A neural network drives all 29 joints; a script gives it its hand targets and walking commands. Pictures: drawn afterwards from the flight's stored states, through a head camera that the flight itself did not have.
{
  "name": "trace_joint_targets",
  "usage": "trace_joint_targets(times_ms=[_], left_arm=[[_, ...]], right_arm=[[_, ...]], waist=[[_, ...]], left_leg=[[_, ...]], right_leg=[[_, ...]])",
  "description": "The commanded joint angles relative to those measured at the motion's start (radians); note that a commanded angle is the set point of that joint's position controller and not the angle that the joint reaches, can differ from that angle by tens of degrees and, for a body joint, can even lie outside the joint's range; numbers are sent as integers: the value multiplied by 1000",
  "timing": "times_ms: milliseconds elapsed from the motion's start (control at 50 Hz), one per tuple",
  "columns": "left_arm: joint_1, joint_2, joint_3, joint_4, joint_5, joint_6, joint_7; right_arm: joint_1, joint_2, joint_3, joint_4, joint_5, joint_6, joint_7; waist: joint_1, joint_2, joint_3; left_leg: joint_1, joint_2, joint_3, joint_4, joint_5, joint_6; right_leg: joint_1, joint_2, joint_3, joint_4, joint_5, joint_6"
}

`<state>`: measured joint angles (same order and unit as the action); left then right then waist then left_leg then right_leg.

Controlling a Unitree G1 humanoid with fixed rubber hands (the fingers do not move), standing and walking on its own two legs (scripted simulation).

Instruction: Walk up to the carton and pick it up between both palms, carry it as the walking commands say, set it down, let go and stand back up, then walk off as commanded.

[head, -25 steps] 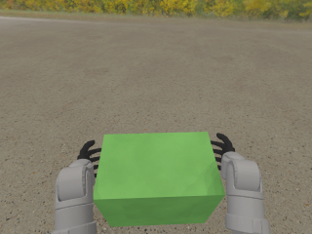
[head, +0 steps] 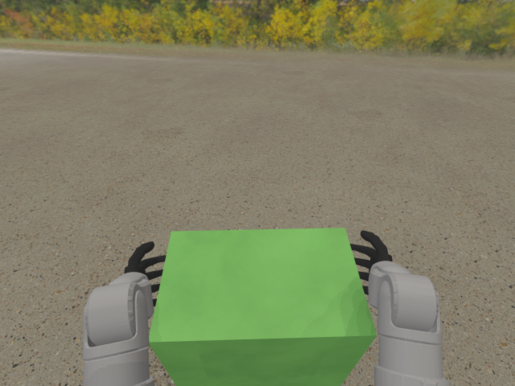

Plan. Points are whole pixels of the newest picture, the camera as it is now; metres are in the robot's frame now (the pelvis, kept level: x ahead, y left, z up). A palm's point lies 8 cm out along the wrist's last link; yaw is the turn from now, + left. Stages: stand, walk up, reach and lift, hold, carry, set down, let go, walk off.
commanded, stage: carry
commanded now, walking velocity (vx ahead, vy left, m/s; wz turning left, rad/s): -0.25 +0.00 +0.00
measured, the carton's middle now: (259, 311) +0.24 -0.01 +0.03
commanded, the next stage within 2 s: none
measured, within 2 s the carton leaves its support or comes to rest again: neither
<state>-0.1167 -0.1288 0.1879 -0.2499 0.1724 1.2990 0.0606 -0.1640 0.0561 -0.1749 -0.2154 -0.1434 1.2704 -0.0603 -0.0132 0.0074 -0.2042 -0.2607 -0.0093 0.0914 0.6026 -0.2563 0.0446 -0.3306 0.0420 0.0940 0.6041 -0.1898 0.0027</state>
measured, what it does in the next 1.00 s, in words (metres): walks backwards: left foot, then right foot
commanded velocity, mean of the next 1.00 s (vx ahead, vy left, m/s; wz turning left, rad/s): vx -0.25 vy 0.00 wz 0.00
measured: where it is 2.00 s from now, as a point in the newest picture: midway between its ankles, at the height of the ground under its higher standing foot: outside the picture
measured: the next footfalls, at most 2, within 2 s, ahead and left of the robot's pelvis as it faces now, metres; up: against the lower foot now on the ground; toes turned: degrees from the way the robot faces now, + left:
left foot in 0.38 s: -0.09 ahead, +0.09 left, +0.00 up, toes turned +5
right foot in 0.58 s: +0.01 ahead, -0.12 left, +0.00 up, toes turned +6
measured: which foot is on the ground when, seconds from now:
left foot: down 0.00-0.16, up 0.18-0.36, down 0.38-1.00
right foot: down 0.00-0.40, up 0.42-0.56, down 0.58-0.84, up 0.86-1.00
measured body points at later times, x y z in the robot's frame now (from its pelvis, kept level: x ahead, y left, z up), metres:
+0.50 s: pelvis -0.06 +0.00 +0.00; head -0.12 +0.00 +0.45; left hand +0.19 +0.17 +0.08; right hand +0.20 -0.19 +0.09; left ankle -0.07 +0.09 -0.72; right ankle +0.04 -0.12 -0.71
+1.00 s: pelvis -0.18 +0.01 +0.00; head -0.21 +0.03 +0.44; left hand +0.08 +0.19 +0.08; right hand +0.08 -0.16 +0.09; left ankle -0.13 +0.09 -0.72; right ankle -0.18 -0.14 -0.67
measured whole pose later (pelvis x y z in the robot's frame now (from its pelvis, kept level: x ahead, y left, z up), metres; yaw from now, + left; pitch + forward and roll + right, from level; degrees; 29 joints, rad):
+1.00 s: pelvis -0.18 +0.01 +0.00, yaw +0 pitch +1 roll -1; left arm -0.10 -0.13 0.18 -0.40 0.15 1.22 0.06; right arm -0.11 0.12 -0.17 -0.36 -0.14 1.18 -0.09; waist 0.00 -0.03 -0.10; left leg -0.41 0.01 0.09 0.68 -0.29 0.07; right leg -0.51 0.02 0.09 1.07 -0.39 0.03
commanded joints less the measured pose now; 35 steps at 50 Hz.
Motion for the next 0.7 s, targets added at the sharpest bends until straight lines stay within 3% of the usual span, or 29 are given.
trace_joint_targets(times_ms=[0, 40, 60, 100, 120, 160, 180, 240, 260, 280, 320, 340, 380, 400, 440, 460, 480, 500, 520, 560, 580, 600, 620, 640, 660, 680], left_arm=[[-731, -839, -693, -218, -464, -27, -128], [-744, -845, -685, -233, -464, -31, -137], [-770, -842, -695, -238, -474, -35, -135], [-786, -823, -700, -254, -487, -37, -145], [-771, -819, -682, -239, -478, -39, -147], [-725, -835, -687, -245, -479, -40, -159], [-770, -847, -698, -262, -493, -44, -161], [-732, -913, -745, -319, -513, -77, -159], [-729, -930, -760, -332, -513, -86, -152], [-749, -947, -781, -370, -528, -96, -150], [-712, -918, -788, -381, -513, -98, -136], [-714, -919, -791, -380, -508, -100, -131], [-749, -904, -803, -450, -502, -111, -127], [-706, -908, -794, -402, -482, -104, -125], [-729, -929, -794, -372, -484, -97, -141], [-687, -912, -768, -339, -471, -94, -143], [-681, -905, -768, -336, -476, -93, -147], [-650, -909, -762, -316, -482, -89, -152], [-668, -902, -777, -343, -506, -97, -155], [-664, -868, -786, -351, -519, -103, -154], [-659, -880, -797, -377, -529, -106, -154], [-616, -884, -790, -373, -530, -107, -160], [-632, -915, -804, -423, -539, -121, -161], [-687, -916, -822, -474, -552, -131, -167], [-674, -919, -824, -466, -552, -132, -168], [-661, -936, -821, -453, -546, -132, -170]], right_arm=[[-644, 896, 689, -174, 429, 0, 153], [-690, 919, 715, -202, 442, -7, 153], [-651, 922, 700, -165, 424, -6, 152], [-637, 938, 713, -178, 419, -6, 149], [-640, 944, 719, -163, 417, -7, 144], [-619, 951, 729, -179, 424, -17, 141], [-667, 969, 744, -204, 433, -22, 136], [-638, 997, 759, -258, 459, -47, 147], [-640, 1013, 760, -263, 468, -53, 151], [-641, 1026, 757, -282, 475, -64, 155], [-583, 1004, 753, -269, 477, -65, 156], [-620, 993, 754, -290, 485, -72, 158], [-657, 1009, 780, -336, 504, -84, 168], [-595, 998, 772, -291, 481, -76, 172], [-584, 1002, 774, -286, 464, -73, 181], [-639, 971, 783, -335, 470, -78, 179], [-586, 967, 776, -286, 449, -71, 173], [-583, 963, 777, -296, 449, -71, 167], [-569, 956, 767, -301, 444, -81, 164], [-530, 960, 766, -299, 437, -79, 146], [-550, 979, 772, -336, 449, -84, 143], [-529, 984, 789, -349, 454, -85, 140], [-551, 1018, 798, -390, 468, -105, 146], [-547, 1033, 805, -395, 463, -113, 150], [-537, 1031, 798, -387, 457, -115, 151], [-560, 1044, 817, -409, 469, -119, 150]], waist=[[16, 22, -1], [23, -2, 17], [19, -57, -1], [8, -294, 0], [-4, -365, -20], [-11, -280, -37], [-8, -317, -31], [2, -259, -191], [2, -237, -253], [4, -197, -313], [3, -54, -287], [11, 77, -292], [14, 178, -277], [5, 188, -228], [9, 104, -135], [13, 100, -109], [20, 82, -90], [26, 30, -108], [16, 33, -179], [-1, -160, -294], [-1, -250, -312], [6, -315, -314], [12, -264, -325], [9, -245, -288], [13, -273, -255], [10, -263, -242]], left_leg=[[-330, 243, -297, -272, -358, 42], [-338, 217, -263, -210, -346, 28], [-315, 157, -211, -135, -292, 9], [-150, -33, -53, 194, -204, -33], [-40, -62, -34, 395, -187, -45], [-17, -30, -64, 352, -162, -27], [-83, -18, -61, 312, -180, -20], [-116, 5, -65, 44, -208, -15], [-44, 26, -49, -78, -178, -21], [27, 48, -61, -165, -133, -24], [95, 133, -170, -205, -103, -16], [119, 225, -267, -181, 112, 11], [104, 340, -320, -141, 517, 84], [0, 349, -279, -133, 529, 111], [-86, 333, -240, -136, 547, 126], [-119, 318, -227, -134, 484, 121], [-126, 296, -212, -118, 441, 98], [-51, 264, -183, -49, 544, 67], [2, 215, -151, 16, 540, 32], [-106, 105, -108, 189, 186, -45], [-178, 47, -77, 244, -107, -62], [-219, 19, -66, 292, -314, -74], [-182, -11, -57, 306, -345, -63], [-161, -19, -76, 277, -307, -40], [-139, -16, -69, 231, -278, -30], [-115, 2, -40, 145, -222, -23]], right_leg=[[-45, -69, -38, 80, -172, 11], [-47, -91, -11, 19, -176, 12], [-83, -148, 71, -113, -225, 0], [-263, -283, 318, -467, -474, -34], [-368, -324, 369, -592, -547, -40], [-305, -296, 264, -569, -407, -21], [-219, -280, 240, -528, -348, -30], [69, -267, 214, -329, 149, -81], [86, -260, 193, -276, 184, -68], [103, -226, 157, -226, 203, -47], [-2, -161, 88, -166, 79, -1], [-78, -124, 37, -87, 53, 20], [-137, -70, -66, 105, -106, 35], [-119, -56, -105, 196, -124, 39], [-140, -64, -116, 307, -168, 19], [-112, -69, -109, 281, -164, 21], [-99, -89, -92, 165, -115, 20], [-99, -102, -74, 37, -21, 12], [-44, -141, -23, -63, 192, -1], [144, -307, 212, -64, 799, -69], [189, -369, 275, -85, 934, -117], [205, -392, 298, -117, 924, -127], [161, -370, 290, -170, 752, -129], [106, -337, 277, -204, 631, -106], [28, -312, 258, -243, 408, -98], [40, -290, 213, -236, 326, -84]])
